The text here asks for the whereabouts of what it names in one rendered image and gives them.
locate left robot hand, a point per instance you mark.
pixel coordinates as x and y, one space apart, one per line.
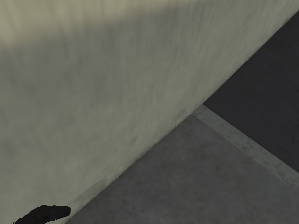
44 214

